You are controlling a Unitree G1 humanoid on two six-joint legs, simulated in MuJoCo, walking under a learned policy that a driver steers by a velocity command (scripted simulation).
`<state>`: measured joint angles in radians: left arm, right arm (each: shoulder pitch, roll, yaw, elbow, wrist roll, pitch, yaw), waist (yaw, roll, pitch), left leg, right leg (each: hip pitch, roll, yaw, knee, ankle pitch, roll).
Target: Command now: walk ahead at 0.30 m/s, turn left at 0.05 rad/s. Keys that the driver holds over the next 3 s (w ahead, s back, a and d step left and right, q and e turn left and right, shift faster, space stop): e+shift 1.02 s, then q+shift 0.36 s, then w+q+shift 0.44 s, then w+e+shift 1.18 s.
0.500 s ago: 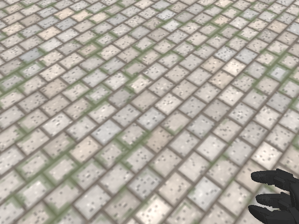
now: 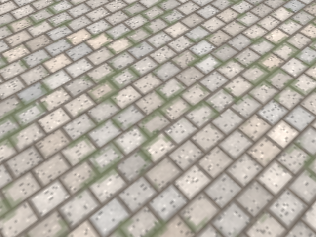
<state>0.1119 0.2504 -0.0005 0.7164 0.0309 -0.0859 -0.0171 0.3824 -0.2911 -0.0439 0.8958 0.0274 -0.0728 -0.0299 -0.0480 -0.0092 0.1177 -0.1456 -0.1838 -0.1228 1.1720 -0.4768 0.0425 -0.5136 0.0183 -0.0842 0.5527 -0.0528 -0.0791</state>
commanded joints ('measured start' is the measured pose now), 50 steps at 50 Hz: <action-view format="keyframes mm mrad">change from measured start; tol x16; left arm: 1 211 83 41 18 -27 13 12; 38 67 123 106 -149 -35 183 -49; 41 219 391 177 -137 -12 152 -11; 50 105 245 134 -141 -25 147 10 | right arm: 1 25 -91 -4 -68 -37 0 1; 24 -311 -50 20 -263 -57 62 -36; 50 -217 -89 -33 -293 -54 102 20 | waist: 1 92 1 -358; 16 39 -153 -160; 19 62 217 -171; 36 13 228 -196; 38 58 185 -201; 41 142 -313 -136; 50 72 -92 -168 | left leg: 1 -414 100 -33 226 26 -32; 17 -70 135 62 -668 188 -50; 19 39 531 -341 -969 84 77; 26 0 416 56 -856 663 144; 38 -27 520 279 -649 511 30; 41 -594 235 208 -106 -213 -141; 45 -530 253 94 -60 101 -114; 50 -483 197 76 -183 122 -108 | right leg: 1 653 -352 408 -109 811 -219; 7 215 -199 267 -219 782 -201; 16 77 -121 498 -211 -117 -89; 18 30 -43 486 -78 -265 -1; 20 -111 103 136 394 -544 85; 26 -87 3 83 645 -339 150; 38 288 2 -53 -32 -284 68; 41 457 -396 643 -216 330 -174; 44 402 -221 408 -209 191 -136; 50 409 -153 452 -165 216 -138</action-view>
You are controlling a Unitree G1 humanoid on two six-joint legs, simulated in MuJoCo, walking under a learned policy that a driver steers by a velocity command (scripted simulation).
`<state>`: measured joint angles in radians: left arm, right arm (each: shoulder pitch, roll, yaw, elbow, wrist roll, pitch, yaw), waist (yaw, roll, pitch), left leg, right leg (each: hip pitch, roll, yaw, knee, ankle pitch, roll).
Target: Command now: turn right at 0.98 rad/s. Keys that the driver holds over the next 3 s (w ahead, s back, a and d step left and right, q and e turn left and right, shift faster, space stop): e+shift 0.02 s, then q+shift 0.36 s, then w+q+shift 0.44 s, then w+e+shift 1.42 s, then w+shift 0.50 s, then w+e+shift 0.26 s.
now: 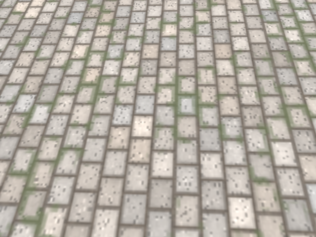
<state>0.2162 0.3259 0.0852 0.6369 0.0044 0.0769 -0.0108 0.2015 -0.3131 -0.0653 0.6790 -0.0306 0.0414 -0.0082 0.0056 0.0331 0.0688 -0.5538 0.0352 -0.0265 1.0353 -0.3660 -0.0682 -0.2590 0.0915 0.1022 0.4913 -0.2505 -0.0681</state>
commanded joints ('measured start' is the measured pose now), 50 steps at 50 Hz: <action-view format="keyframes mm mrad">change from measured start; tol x32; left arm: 1 14 175 50 -59 4 -15 4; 50 252 204 -22 271 1 -162 27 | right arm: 1 -51 -65 -8 -81 5 -12 -3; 46 -393 -19 29 -178 -11 -49 124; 50 184 -112 -17 -17 -26 -73 57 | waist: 1 28 -143 -116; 14 -6 187 -66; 45 109 -112 170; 50 -263 -202 -197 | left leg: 1 -75 -32 -27 -84 10 6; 9 373 -30 31 -505 93 81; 13 348 268 -488 -741 512 302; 24 157 15 -471 -829 -260 233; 30 -347 -48 -134 45 90 73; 41 -490 24 19 122 245 92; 46 -234 -35 137 -251 135 188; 50 684 -96 83 -438 95 271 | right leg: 1 159 -227 297 -99 384 -154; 7 74 -244 245 -61 535 -125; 13 -48 -3 -37 151 -229 51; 18 -200 -12 -21 408 -222 93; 26 467 11 -145 -267 -57 37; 29 254 -544 523 -371 -582 -99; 46 331 -381 -230 -465 426 -62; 48 346 -385 -264 -247 1178 -77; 50 86 -361 -246 287 1186 -62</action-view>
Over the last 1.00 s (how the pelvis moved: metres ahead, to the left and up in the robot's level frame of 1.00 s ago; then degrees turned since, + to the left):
0.08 0.01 0.03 -49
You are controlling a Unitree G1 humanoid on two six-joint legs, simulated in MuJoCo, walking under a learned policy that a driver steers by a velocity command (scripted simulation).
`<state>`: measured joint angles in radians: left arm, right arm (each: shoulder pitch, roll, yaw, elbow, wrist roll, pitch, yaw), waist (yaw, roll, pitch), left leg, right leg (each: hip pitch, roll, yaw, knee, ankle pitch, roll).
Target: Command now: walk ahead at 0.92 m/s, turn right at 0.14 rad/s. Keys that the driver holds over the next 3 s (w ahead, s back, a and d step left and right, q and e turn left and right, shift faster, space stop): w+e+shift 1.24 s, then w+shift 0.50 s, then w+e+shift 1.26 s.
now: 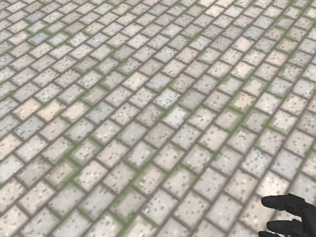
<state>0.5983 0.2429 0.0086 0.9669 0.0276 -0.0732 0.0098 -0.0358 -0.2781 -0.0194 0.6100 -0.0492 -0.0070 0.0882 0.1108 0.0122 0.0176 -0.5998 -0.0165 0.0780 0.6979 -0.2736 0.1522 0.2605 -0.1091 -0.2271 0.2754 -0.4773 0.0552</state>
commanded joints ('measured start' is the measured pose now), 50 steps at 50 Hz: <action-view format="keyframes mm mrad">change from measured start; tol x64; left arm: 1 -111 137 23 -117 -33 -21 -18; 50 -409 127 52 -313 15 40 -69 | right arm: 1 515 -278 -97 93 -29 -34 -64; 50 375 -88 -37 104 -2 -77 -109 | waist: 1 -324 21 -319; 50 -146 61 -39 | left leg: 1 1088 260 -389 -179 -351 51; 21 612 251 206 -53 1525 -166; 24 -26 -64 78 1040 -220 -135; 39 153 45 -80 -132 366 -189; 46 928 474 -995 -475 -709 -3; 50 563 314 -388 -467 -144 -63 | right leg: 1 -787 -17 122 900 498 -172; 21 -414 206 15 524 446 -268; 25 29 -56 887 185 271 -581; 33 -712 106 640 -137 310 -408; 42 -366 121 626 307 993 -220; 45 -934 285 411 1142 -35 -166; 50 -1020 41 322 1067 210 -160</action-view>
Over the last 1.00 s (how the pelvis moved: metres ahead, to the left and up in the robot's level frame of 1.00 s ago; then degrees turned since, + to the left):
0.20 0.14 -0.03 29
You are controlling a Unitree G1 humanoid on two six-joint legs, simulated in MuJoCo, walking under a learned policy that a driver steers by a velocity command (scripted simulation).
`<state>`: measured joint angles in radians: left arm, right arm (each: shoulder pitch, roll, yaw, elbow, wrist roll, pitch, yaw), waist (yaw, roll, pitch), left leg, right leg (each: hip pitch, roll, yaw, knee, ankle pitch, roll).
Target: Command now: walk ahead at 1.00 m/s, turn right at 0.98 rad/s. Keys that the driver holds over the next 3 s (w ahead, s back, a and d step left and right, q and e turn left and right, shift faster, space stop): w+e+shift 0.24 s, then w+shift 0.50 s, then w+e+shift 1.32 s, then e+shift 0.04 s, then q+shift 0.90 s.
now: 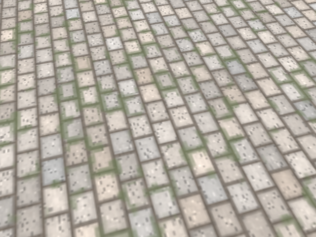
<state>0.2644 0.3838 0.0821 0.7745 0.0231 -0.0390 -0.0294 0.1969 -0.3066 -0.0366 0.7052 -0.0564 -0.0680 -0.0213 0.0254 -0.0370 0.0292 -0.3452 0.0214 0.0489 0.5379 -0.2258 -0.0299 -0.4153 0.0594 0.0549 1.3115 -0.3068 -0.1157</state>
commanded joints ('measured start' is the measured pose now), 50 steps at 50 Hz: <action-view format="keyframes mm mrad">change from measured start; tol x32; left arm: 1 -100 -39 -32 -140 18 19 -38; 11 -396 -61 -75 -265 8 32 -81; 17 173 109 16 -28 13 15 -1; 40 274 -70 -46 33 -45 -74 25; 50 -126 -86 -65 -75 -3 20 -28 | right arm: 1 169 -39 -16 39 16 -27 10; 18 317 -47 -6 6 32 -12 10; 34 -182 -37 23 -104 35 3 65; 39 419 -251 -67 47 -2 10 -1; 50 159 -29 -22 140 33 -67 48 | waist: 1 -53 120 -28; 11 -39 71 120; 19 128 -26 -388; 33 15 29 105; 38 -247 -35 -194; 40 -134 452 -467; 43 -93 8 -100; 50 -3 98 108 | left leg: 1 295 267 -296 -322 -113 107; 10 276 177 201 -434 543 30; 15 355 253 205 84 1368 34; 16 228 246 193 358 1243 63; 18 -378 20 86 1089 -315 32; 19 -493 6 -69 1123 -180 36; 33 -139 79 23 50 459 89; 38 365 -41 19 33 67 159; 40 781 408 -840 -199 -485 281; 50 120 187 51 -459 119 102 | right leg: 1 -369 -146 35 33 47 12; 13 -114 9 -277 -534 238 -76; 17 670 -43 10 -707 86 -173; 18 934 -338 491 -717 260 -307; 26 139 -161 211 -1194 150 -202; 37 534 -207 28 -846 1217 -48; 39 132 -89 -21 -145 732 -24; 40 -153 85 40 192 -109 7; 50 -310 -181 -28 -124 239 15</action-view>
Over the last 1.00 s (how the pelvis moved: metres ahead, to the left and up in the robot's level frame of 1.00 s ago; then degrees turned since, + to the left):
0.88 -0.15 0.02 -49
